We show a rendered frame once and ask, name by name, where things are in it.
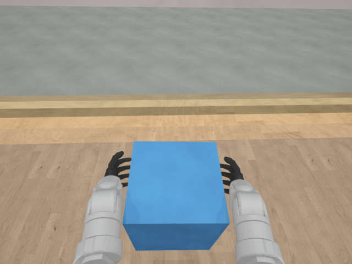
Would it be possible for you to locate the left robot forearm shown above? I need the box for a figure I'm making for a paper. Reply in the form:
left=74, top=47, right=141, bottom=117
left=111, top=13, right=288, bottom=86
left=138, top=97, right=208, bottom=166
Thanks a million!
left=73, top=175, right=124, bottom=264

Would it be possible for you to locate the robot left hand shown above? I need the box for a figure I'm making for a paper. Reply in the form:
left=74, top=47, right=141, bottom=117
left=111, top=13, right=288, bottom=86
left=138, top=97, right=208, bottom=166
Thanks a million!
left=104, top=151, right=131, bottom=187

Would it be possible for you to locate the carton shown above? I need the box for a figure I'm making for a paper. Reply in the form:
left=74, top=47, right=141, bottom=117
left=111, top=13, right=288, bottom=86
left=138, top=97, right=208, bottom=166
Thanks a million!
left=122, top=141, right=230, bottom=251

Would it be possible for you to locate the right robot forearm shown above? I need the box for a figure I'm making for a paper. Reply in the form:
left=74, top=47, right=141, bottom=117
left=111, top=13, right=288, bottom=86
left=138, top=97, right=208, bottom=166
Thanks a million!
left=229, top=179, right=285, bottom=264

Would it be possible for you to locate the robot right hand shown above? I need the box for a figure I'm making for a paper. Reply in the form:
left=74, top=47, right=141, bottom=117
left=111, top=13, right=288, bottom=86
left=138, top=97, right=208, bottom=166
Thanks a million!
left=220, top=157, right=244, bottom=194

